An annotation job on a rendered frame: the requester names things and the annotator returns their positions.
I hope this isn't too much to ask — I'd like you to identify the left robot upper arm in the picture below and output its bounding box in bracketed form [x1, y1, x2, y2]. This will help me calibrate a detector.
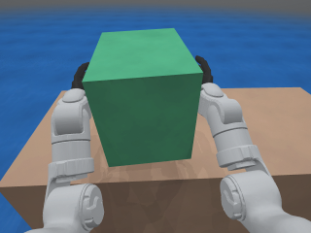
[24, 183, 105, 233]

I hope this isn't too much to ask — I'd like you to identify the right robot upper arm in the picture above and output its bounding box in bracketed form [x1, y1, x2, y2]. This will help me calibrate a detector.
[220, 170, 311, 233]

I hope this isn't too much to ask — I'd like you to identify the right robot hand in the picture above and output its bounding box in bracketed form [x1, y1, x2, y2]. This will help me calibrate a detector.
[195, 55, 214, 84]

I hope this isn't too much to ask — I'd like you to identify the robot left forearm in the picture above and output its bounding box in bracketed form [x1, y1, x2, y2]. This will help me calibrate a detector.
[43, 88, 94, 223]

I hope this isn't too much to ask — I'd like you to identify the pedestal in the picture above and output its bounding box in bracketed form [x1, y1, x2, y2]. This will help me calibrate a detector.
[0, 87, 311, 233]

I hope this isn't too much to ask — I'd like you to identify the carton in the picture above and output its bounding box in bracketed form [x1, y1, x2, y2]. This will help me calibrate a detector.
[82, 28, 203, 167]

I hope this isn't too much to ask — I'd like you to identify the left robot hand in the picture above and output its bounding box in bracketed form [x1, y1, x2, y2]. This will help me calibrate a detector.
[71, 62, 89, 90]

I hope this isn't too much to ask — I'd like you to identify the robot right forearm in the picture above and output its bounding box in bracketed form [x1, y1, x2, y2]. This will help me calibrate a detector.
[197, 83, 282, 207]

